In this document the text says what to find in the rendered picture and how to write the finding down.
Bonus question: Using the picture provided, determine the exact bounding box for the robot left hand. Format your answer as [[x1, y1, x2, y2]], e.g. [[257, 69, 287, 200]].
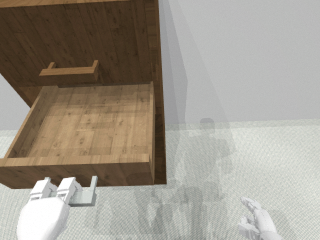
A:
[[16, 177, 83, 240]]

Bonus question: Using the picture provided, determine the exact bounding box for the cabinet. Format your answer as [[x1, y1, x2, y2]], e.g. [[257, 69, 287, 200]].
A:
[[0, 0, 167, 185]]

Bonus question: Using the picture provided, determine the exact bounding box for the handle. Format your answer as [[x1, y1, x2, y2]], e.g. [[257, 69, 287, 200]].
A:
[[44, 176, 98, 207], [39, 66, 99, 84]]

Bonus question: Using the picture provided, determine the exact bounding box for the robot right hand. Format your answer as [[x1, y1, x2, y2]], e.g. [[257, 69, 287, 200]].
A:
[[238, 196, 278, 240]]

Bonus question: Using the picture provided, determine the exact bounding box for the drawer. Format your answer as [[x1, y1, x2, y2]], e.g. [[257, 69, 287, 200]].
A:
[[0, 81, 155, 189]]

